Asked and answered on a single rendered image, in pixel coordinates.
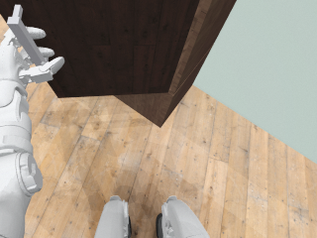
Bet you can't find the robot thigh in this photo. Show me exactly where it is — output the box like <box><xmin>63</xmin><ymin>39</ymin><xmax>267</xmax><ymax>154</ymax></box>
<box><xmin>94</xmin><ymin>199</ymin><xmax>129</xmax><ymax>238</ymax></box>
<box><xmin>161</xmin><ymin>199</ymin><xmax>210</xmax><ymax>238</ymax></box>

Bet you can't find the left robot thigh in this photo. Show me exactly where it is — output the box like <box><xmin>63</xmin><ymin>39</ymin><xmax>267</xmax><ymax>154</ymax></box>
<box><xmin>94</xmin><ymin>199</ymin><xmax>129</xmax><ymax>238</ymax></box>

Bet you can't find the robot left hand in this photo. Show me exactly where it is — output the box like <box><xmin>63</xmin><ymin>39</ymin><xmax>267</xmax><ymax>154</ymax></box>
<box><xmin>0</xmin><ymin>26</ymin><xmax>65</xmax><ymax>89</ymax></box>

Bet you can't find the left robot forearm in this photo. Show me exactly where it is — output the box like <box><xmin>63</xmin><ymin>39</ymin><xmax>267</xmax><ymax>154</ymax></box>
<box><xmin>0</xmin><ymin>80</ymin><xmax>34</xmax><ymax>157</ymax></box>

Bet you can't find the handle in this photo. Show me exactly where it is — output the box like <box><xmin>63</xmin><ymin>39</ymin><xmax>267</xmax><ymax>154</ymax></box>
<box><xmin>7</xmin><ymin>4</ymin><xmax>49</xmax><ymax>66</ymax></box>

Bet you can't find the right robot thigh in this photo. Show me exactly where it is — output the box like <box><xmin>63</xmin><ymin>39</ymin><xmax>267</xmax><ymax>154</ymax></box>
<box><xmin>161</xmin><ymin>199</ymin><xmax>210</xmax><ymax>238</ymax></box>

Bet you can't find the cupboard door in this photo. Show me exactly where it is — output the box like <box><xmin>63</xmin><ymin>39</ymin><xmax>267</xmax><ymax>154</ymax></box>
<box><xmin>0</xmin><ymin>0</ymin><xmax>200</xmax><ymax>98</ymax></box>

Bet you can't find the robot left upper arm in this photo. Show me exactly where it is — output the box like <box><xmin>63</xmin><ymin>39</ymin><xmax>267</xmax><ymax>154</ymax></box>
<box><xmin>0</xmin><ymin>152</ymin><xmax>44</xmax><ymax>238</ymax></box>

